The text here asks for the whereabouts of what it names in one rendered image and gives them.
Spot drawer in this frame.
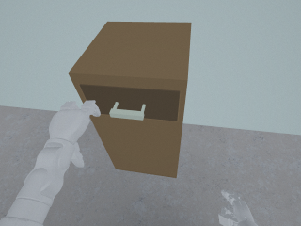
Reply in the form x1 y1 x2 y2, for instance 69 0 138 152
80 84 181 121

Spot cabinet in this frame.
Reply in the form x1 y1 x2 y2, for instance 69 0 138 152
68 22 192 178

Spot right robot hand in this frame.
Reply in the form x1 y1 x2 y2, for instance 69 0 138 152
218 189 254 226

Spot handle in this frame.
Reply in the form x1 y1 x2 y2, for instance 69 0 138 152
109 102 146 121

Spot left robot hand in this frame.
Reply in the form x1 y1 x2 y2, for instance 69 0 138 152
49 100 101 168

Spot robot left forearm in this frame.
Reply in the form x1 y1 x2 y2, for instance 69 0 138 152
0 137 75 226

